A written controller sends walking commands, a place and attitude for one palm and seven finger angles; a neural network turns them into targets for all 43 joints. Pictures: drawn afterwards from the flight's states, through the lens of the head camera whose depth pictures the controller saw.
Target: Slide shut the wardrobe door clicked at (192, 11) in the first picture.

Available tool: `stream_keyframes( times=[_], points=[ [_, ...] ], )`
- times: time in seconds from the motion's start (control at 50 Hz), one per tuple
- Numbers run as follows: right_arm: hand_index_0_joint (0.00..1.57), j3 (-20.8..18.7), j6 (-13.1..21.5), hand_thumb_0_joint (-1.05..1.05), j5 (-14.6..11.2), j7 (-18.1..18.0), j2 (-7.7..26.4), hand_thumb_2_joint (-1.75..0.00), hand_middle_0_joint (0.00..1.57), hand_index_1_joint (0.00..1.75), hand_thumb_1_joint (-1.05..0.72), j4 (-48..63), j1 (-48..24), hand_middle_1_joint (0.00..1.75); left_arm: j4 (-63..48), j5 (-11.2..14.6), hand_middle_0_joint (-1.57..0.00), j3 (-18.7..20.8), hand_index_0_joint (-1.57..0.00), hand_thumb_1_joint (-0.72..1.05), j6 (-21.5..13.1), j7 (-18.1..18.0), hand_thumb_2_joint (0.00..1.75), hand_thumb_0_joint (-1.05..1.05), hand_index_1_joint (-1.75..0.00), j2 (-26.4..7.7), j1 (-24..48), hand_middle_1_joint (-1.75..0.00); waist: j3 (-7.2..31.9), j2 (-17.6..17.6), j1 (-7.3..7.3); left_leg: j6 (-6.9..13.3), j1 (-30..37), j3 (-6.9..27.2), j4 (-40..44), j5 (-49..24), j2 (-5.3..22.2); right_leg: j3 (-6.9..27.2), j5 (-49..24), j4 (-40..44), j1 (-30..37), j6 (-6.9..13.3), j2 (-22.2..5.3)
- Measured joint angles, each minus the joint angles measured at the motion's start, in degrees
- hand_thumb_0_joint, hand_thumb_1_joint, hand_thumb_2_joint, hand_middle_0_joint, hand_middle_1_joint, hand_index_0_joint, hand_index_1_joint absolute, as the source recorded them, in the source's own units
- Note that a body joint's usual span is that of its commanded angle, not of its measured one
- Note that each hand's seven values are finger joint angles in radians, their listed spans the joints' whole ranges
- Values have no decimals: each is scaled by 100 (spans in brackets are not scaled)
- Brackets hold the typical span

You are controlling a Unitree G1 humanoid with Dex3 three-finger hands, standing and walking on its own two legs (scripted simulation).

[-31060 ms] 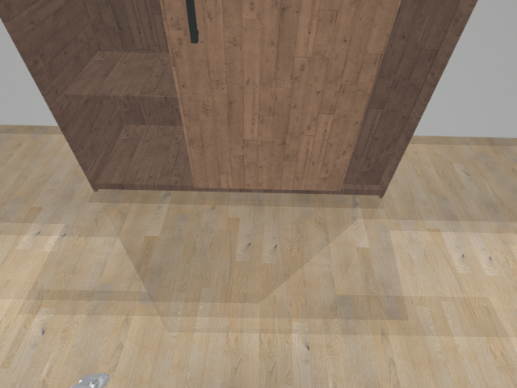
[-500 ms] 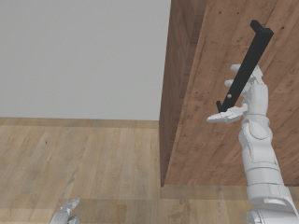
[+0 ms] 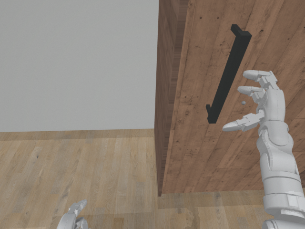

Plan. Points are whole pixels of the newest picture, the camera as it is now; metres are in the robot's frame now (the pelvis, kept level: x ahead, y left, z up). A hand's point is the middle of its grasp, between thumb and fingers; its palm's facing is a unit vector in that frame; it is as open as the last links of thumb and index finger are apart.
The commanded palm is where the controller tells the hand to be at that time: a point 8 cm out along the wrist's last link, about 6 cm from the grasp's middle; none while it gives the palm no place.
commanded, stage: slip the hand off the handle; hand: right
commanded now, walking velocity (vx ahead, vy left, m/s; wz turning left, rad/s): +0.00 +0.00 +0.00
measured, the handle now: (221, 80) +0.45 -0.16 +0.18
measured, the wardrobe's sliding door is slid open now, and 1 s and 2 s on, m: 0.00 0.00 0.00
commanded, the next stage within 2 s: draw the hand back to the body in 0.74 s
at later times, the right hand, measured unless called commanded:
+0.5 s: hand (252, 122) +0.32 -0.20 +0.17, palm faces +0.21 +0.97 -0.13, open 14.7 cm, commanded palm +0.28 -0.25 +0.17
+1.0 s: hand (258, 144) +0.27 -0.20 +0.16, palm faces +0.02 +0.99 -0.10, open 14.7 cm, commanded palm +0.23 -0.26 +0.17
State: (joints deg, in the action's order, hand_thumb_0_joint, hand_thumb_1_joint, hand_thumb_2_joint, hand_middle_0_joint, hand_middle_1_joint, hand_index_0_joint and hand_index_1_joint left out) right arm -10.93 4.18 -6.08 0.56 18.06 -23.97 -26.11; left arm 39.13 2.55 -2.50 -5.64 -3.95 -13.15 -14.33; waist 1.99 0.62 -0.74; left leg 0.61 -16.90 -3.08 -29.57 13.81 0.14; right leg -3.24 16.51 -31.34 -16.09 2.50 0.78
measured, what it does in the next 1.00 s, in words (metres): stands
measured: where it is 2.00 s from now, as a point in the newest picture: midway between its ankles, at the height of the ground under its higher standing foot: outside the picture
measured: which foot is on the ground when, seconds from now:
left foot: down 0.00-1.00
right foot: down 0.00-1.00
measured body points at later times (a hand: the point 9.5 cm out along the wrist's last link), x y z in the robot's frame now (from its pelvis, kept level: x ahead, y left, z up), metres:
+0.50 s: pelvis +0.00 +0.02 +0.00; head -0.01 +0.03 +0.45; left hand +0.16 +0.26 -0.09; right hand +0.31 -0.26 +0.17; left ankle +0.02 +0.11 -0.73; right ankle +0.00 -0.09 -0.73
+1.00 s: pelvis +0.00 +0.02 +0.00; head -0.02 +0.05 +0.45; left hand +0.20 +0.25 -0.08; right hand +0.26 -0.26 +0.16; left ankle +0.02 +0.11 -0.73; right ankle +0.00 -0.09 -0.73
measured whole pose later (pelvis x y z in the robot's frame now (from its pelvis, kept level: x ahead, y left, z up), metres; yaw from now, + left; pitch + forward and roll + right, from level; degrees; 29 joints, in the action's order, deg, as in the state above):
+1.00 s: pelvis +0.00 +0.02 +0.00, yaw -1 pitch -2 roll +1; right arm -15.9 -5.2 -17.7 18.9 21.7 -1.4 -1.3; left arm 37.2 4.1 -4.1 -10.5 -6.1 -14.8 -12.0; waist 2.5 3.6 -3.0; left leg 2.4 -12.7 -5.2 -29.5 15.0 -1.2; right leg -1.0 17.2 -31.9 -12.7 0.8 -0.6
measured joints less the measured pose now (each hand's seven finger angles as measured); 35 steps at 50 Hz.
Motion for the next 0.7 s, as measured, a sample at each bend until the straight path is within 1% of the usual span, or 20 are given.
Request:
stream_keyframes(
  times=[0.1,0.16,0.22,0.3,0.38,0.46,0.54,0.66,0.7],
  points=[
    [26,-207,205,-2,-76,167,177,-20,26,115,55,-357,-162,115,28,-3,-21,23,-20,91,-23,-23,90,1,-30,-62,-80,-30,18,3,71,24,-106,19,-8,-43,-32,-21,-29,-17,-97,-13,-33],
    [25,-305,320,-2,-154,270,209,-20,25,115,55,-230,32,115,-25,12,-21,65,-20,91,-39,9,90,1,-29,-110,-187,-30,42,33,87,38,-141,58,-14,-53,-58,-60,-25,-17,-112,-25,-58],
    [25,-322,352,-2,-217,332,154,-20,25,115,55,96,361,115,-56,19,-21,105,-20,91,-54,37,90,2,-29,-154,-274,-30,56,68,74,46,-142,84,-35,-40,-73,-85,-13,-17,-93,-35,-73],
    [25,-353,301,-2,-279,337,47,-20,25,115,55,594,844,115,-52,6,-21,115,-20,91,-68,45,90,2,-29,-172,-275,-30,64,95,40,62,-110,103,-54,-20,-93,-104,-3,-6,-37,-51,-92],
    [26,-419,204,-2,-305,298,29,-20,26,115,55,949,1201,115,-70,7,-21,94,-20,91,-90,21,90,2,-29,-142,-166,-30,50,97,5,91,-58,81,-58,-11,-117,-83,-3,-8,11,-78,-116],
    [26,-407,152,-2,-334,308,26,-20,26,115,55,1263,1439,115,-113,6,-20,78,-20,91,-168,-5,90,2,-29,-123,-26,-30,40,125,-61,120,-5,26,-62,2,-125,-27,-4,-26,40,-106,-126],
    [26,-361,119,-2,-432,423,2,-20,26,115,55,1568,1689,115,-162,21,-20,48,-20,91,-243,-20,90,2,-29,-113,112,-30,80,166,-136,139,48,-23,-68,26,-126,24,0,-33,77,-127,-128],
    [26,-359,-111,-2,-530,526,17,-20,26,115,55,1805,1960,115,-246,49,-21,-8,-20,91,-282,-62,90,2,-29,-93,300,-30,80,207,-207,167,129,-103,-71,60,-133,105,14,-59,120,-156,-136],
    [26,-368,-130,-2,-540,535,6,-20,26,115,55,1930,2073,115,-269,40,-21,-16,-20,91,-307,-64,90,2,-29,-86,337,-30,75,216,-228,174,138,-115,-80,72,-136,118,24,-70,126,-164,-140]
  ],
)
